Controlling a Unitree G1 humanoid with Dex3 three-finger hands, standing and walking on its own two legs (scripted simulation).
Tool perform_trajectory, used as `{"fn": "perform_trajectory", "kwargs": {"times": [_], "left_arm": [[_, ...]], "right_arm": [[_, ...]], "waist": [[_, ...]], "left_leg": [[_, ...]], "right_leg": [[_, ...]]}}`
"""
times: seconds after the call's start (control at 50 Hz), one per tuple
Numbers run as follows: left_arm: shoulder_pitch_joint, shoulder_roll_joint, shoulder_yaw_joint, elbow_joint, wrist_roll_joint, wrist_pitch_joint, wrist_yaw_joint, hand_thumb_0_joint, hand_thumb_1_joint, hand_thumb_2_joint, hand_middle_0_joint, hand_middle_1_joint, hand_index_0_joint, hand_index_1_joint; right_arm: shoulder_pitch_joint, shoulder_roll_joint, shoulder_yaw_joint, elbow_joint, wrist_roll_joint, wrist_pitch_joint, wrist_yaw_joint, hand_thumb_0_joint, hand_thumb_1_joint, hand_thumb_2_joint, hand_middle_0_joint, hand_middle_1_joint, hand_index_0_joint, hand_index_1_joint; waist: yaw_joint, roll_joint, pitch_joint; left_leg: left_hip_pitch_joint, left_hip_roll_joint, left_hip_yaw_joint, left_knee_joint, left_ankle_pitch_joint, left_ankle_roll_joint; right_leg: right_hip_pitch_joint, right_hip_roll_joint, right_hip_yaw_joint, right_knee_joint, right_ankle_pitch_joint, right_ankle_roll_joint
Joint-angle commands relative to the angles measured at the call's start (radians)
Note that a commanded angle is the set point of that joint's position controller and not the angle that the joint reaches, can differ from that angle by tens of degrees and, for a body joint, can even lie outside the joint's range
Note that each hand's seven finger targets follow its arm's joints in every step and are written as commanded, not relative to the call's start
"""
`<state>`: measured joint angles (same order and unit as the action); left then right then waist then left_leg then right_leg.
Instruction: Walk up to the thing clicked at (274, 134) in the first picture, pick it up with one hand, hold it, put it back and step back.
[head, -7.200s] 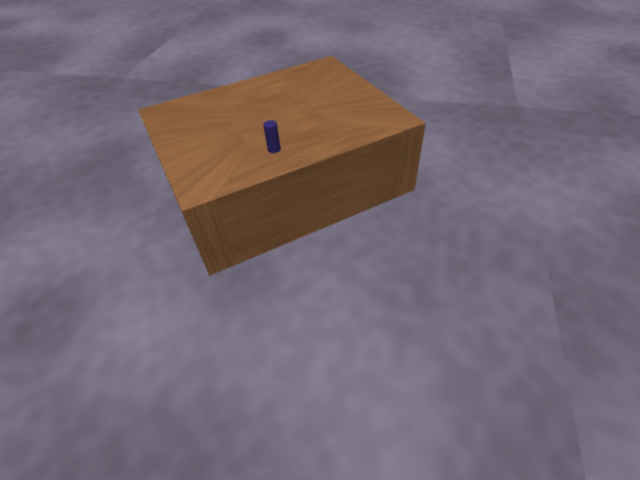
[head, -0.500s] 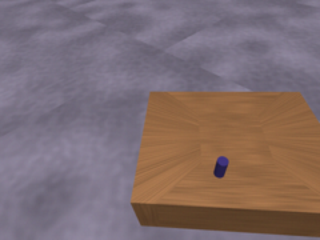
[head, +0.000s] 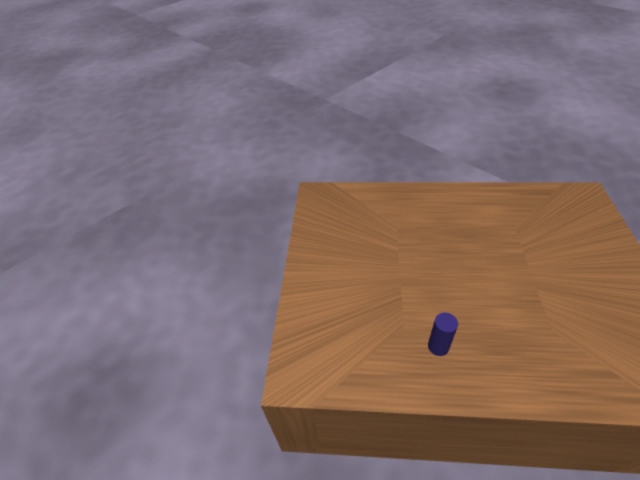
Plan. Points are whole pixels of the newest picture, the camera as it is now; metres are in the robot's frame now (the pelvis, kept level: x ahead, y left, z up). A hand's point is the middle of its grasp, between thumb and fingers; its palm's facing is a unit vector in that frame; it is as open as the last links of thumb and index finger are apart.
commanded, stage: stand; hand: right
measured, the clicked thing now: (442, 334) +0.51 -0.23 -0.36
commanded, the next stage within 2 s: go down in 0.06 s
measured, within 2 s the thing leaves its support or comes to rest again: neither
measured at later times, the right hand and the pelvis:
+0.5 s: hand out of the picture +0.15 -0.27 -0.15, palm faces +0.05 +0.94 -0.34, open 13.1 cm; pelvis -0.01 +0.01 -0.01, yaw -1 degrees
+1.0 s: hand out of the picture +0.15 -0.28 -0.15, palm faces +0.09 +0.94 -0.32, open 17.2 cm; pelvis +0.01 +0.01 -0.04, yaw -2 degrees
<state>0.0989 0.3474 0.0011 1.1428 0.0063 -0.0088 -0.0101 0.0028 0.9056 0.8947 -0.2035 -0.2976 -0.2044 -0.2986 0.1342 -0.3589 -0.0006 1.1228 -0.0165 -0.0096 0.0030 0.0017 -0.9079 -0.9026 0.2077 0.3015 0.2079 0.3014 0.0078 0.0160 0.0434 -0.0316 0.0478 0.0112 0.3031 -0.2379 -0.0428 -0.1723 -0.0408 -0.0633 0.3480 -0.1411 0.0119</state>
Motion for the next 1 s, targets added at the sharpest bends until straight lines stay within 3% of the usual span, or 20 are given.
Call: {"fn": "perform_trajectory", "kwargs": {"times": [0.0, 0.12, 0.14, 0.16, 0.18, 0.2, 0.22, 0.24, 0.26, 0.3, 0.34, 0.38, 0.44, 0.48, 0.5, 0.56, 0.6, 0.7, 0.86, 0.98], "left_arm": [[-0.034, 0.217, 0.041, -0.061, 0.001, -0.021, 0.013, 0.0, 0.9, 0.9, -0.2, -0.3, -0.2, -0.301], [-0.037, 0.221, 0.041, -0.066, 0.002, -0.022, 0.014, 0.0, 0.9, 0.9, -0.2, -0.3, -0.2, -0.301], [-0.039, 0.22, 0.042, -0.068, 0.001, -0.021, 0.014, 0.0, 0.929, 0.939, -0.206, -0.306, -0.201, -0.312], [-0.012, 0.069, 0.025, -0.356, -0.053, -0.069, 0.031, 0.0, 0.93, 0.942, -0.229, -0.326, -0.227, -0.329], [0.023, 0.101, 0.03, -0.32, -0.063, -0.064, 0.042, 0.0, 0.906, 0.92, -0.216, -0.312, -0.215, -0.313], [0.051, 0.101, 0.028, -0.317, -0.064, -0.056, 0.049, 0.0, 0.903, 0.915, -0.216, -0.311, -0.216, -0.311], [0.079, 0.124, 0.054, -0.321, -0.061, -0.048, 0.055, 0.0, 0.896, 0.909, -0.216, -0.311, -0.217, -0.31], [0.096, 0.136, 0.065, -0.355, -0.058, -0.044, 0.059, 0.0, 0.901, 0.897, -0.216, -0.313, -0.221, -0.308], [0.116, 0.125, 0.076, -0.369, -0.046, -0.045, 0.065, 0.0, 0.908, 0.9, -0.215, -0.31, -0.218, -0.307], [0.165, 0.107, 0.089, -0.395, -0.028, -0.045, 0.062, 0.0, 0.905, 0.889, -0.207, -0.306, -0.213, -0.3], [0.134, 0.092, 0.076, -0.455, -0.03, -0.054, 0.061, 0.0, 0.914, 0.886, -0.203, -0.306, -0.21, -0.299], [0.115, 0.084, 0.073, -0.486, -0.033, -0.057, 0.063, 0.0, 0.916, 0.883, -0.205, -0.305, -0.211, -0.298], [0.093, 0.073, 0.064, -0.548, -0.039, -0.064, 0.066, 0.0, 0.918, 0.889, -0.207, -0.306, -0.21, -0.301], [0.103, 0.067, 0.058, -0.55, -0.042, -0.067, 0.068, 0.0, 0.911, 0.885, -0.205, -0.304, -0.208, -0.3], [0.104, 0.07, 0.064, -0.565, -0.04, -0.072, 0.072, 0.0, 0.911, 0.887, -0.204, -0.303, -0.207, -0.3], [0.127, 0.071, 0.068, -0.566, -0.033, -0.085, 0.077, 0.0, 0.913, 0.885, -0.202, -0.302, -0.206, -0.298], [0.136, 0.064, 0.069, -0.564, -0.025, -0.099, 0.08, 0.0, 0.913, 0.889, -0.203, -0.304, -0.206, -0.3], [0.142, 0.068, 0.074, -0.578, -0.019, -0.123, 0.094, 0.0, 0.91, 0.896, -0.197, -0.3, -0.197, -0.3], [0.139, 0.066, 0.068, -0.608, -0.027, -0.139, 0.126, 0.0, 0.903, 0.899, -0.195, -0.295, -0.193, -0.296], [0.133, 0.067, 0.064, -0.625, -0.028, -0.149, 0.141, 0.0, 0.899, 0.898, -0.195, -0.296, -0.194, -0.297]], "right_arm": [[-0.034, -0.207, -0.039, -0.056, 0.004, -0.015, -0.011, 0.0, -0.9, -0.9, 0.2, 0.3, 0.2, 0.3], [-0.03, -0.207, -0.041, -0.058, 0.003, -0.013, -0.011, 0.0, -0.9, -0.9, 0.2, 0.3, 0.2, 0.3], [-0.027, -0.208, -0.041, -0.057, 0.002, -0.013, -0.012, 0.0, -0.82, -0.82, 0.12, 0.22, 0.12, 0.22], [-0.378, -0.044, -0.066, -0.408, 0.054, -0.106, -0.021, 0.0, -0.74, -0.74, 0.053, 0.14, 0.04, 0.14], [-0.456, -0.101, -0.078, -0.339, 0.035, -0.1, -0.022, 0.0, -0.66, -0.66, 0.035, 0.06, 0.032, 0.06], [-0.368, -0.158, -0.103, -0.264, 0.019, -0.077, -0.016, 0.0, -0.58, -0.58, 0.042, 0.058, 0.038, 0.058], [-0.278, -0.174, -0.134, -0.119, 0.009, -0.043, -0.007, 0.0, -0.5, -0.5, 0.048, 0.054, 0.043, 0.054], [-0.277, -0.231, -0.18, -0.068, -0.006, -0.023, -0.003, 0.0, -0.42, -0.42, 0.055, 0.05, 0.048, 0.05], [-0.322, -0.292, -0.225, -0.081, -0.05, -0.023, 0.002, 0.0, -0.34, -0.34, 0.057, 0.049, 0.049, 0.049], [-0.181, -0.267, -0.253, -0.111, -0.088, -0.014, 0.025, 0.0, -0.201, -0.19, 0.068, 0.042, 0.057, 0.042], [-0.117, -0.257, -0.266, -0.144, -0.094, 0.028, 0.041, 0.0, -0.142, -0.134, 0.088, 0.03, 0.067, 0.03], [-0.159, -0.269, -0.273, -0.21, -0.096, 0.062, 0.046, 0.0, -0.037, -0.099, 0.094, 0.028, 0.071, 0.028], [-0.131, -0.203, -0.253, -0.269, -0.07, 0.11, 0.073, 0.0, 0.169, -0.075, 0.075, 0.037, 0.06, 0.037], [-0.111, -0.242, -0.286, -0.298, -0.057, 0.126, 0.09, 0.0, 0.271, -0.062, 0.066, 0.041, 0.056, 0.041], [-0.136, -0.219, -0.263, -0.347, -0.057, 0.13, 0.103, 0.0, 0.33, -0.062, 0.056, 0.045, 0.05, 0.045], [-0.133, -0.241, -0.285, -0.386, -0.06, 0.129, 0.128, 0.0, 0.426, -0.062, 0.042, 0.053, 0.041, 0.053], [-0.138, -0.249, -0.297, -0.431, -0.062, 0.118, 0.136, 0.0, 0.432, -0.058, 0.044, 0.052, 0.042, 0.052], [-0.096, -0.271, -0.319, -0.542, -0.067, 0.11, 0.138, 0.0, 0.483, -0.04, 0.045, 0.05, 0.041, 0.051], [0.022, -0.279, -0.343, -0.654, -0.037, 0.198, 0.144, 0.0, 0.488, -0.044, 0.043, 0.05, 0.041, 0.05], [0.065, -0.277, -0.349, -0.706, -0.014, 0.25, 0.168, 0.0, 0.534, -0.04, 0.04, 0.053, 0.04, 0.053]], "waist": [[0.0, -0.029, -0.061], [-0.005, -0.015, -0.068], [-0.006, -0.017, -0.065], [0.092, -0.068, 0.035], [0.053, -0.045, -0.027], [0.048, -0.037, -0.026], [0.046, -0.001, -0.037], [0.029, 0.024, -0.082], [0.016, 0.006, -0.165], [-0.037, -0.026, -0.27], [-0.047, -0.09, -0.257], [-0.042, -0.098, -0.226], [-0.018, -0.072, -0.18], [-0.014, -0.05, -0.154], [-0.002, -0.05, -0.169], [0.014, -0.054, -0.197], [0.015, -0.042, -0.24], [0.008, -0.096, -0.313], [0.007, -0.077, -0.32], [0.01, -0.113, -0.262]], "left_leg": [[-0.076, 0.097, -0.059, -0.06, 0.154, 0.048], [-0.079, 0.098, -0.059, -0.055, 0.144, 0.049], [-0.083, 0.096, -0.056, -0.055, 0.143, 0.048], [-0.289, -0.054, 0.024, 0.027, 0.101, 0.036], [-0.265, -0.057, 0.034, 0.041, 0.077, 0.038], [-0.288, -0.051, 0.03, 0.049, 0.042, 0.038], [-0.307, -0.049, 0.031, 0.067, 0.032, 0.038], [-0.308, -0.048, 0.033, 0.089, 0.047, 0.039], [-0.279, -0.044, 0.03, 0.114, 0.082, 0.039], [-0.248, -0.046, 0.028, 0.153, 0.139, 0.047], [-0.237, -0.051, 0.035, 0.155, 0.135, 0.053], [-0.23, -0.054, 0.033, 0.138, 0.099, 0.054], [-0.285, -0.063, 0.041, 0.151, 0.071, 0.055], [-0.315, -0.064, 0.042, 0.158, 0.041, 0.05], [-0.324, -0.061, 0.039, 0.166, 0.044, 0.048], [-0.36, -0.059, 0.035, 0.208, 0.054, 0.045], [-0.377, -0.057, 0.036, 0.255, 0.094, 0.039], [-0.431, -0.055, 0.035, 0.325, 0.083, 0.043], [-0.443, -0.053, 0.043, 0.366, 0.167, 0.034], [-0.504, -0.061, 0.052, 0.39, 0.083, 0.044]], "right_leg": [[0.085, -0.1, 0.098, -0.044, 0.137, -0.028], [0.093, -0.106, 0.105, -0.04, 0.14, -0.033], [0.09, -0.106, 0.108, -0.042, 0.141, -0.033], [-0.015, 0.021, -0.003, 0.007, -0.003, -0.024], [0.017, 0.02, 0.014, 0.01, -0.03, -0.016], [0.005, 0.027, 0.016, 0.03, -0.066, -0.021], [-0.018, 0.032, 0.017, 0.061, -0.063, -0.022], [-0.042, 0.031, 0.019, 0.09, -0.023, -0.022], [-0.037, 0.034, 0.018, 0.123, 0.025, -0.018], [-0.029, 0.037, 0.011, 0.152, 0.112, -0.009], [-0.04, 0.039, 0.008, 0.145, 0.115, -0.002], [-0.075, 0.039, 0.01, 0.134, 0.068, -0.008], [-0.102, 0.027, 0.016, 0.143, 0.037, -0.014], [-0.133, 0.028, 0.017, 0.157, 0.001, -0.02], [-0.127, 0.028, 0.02, 0.168, -0.001, -0.022], [-0.129, 0.026, 0.022, 0.213, 0.008, -0.026], [-0.135, 0.023, 0.026, 0.26, 0.047, -0.027], [-0.148, 0.017, 0.038, 0.322, 0.053, -0.022], [-0.182, 0.017, 0.048, 0.393, 0.13, -0.028], [-0.237, 0.011, 0.061, 0.405, 0.065, -0.02]]}}
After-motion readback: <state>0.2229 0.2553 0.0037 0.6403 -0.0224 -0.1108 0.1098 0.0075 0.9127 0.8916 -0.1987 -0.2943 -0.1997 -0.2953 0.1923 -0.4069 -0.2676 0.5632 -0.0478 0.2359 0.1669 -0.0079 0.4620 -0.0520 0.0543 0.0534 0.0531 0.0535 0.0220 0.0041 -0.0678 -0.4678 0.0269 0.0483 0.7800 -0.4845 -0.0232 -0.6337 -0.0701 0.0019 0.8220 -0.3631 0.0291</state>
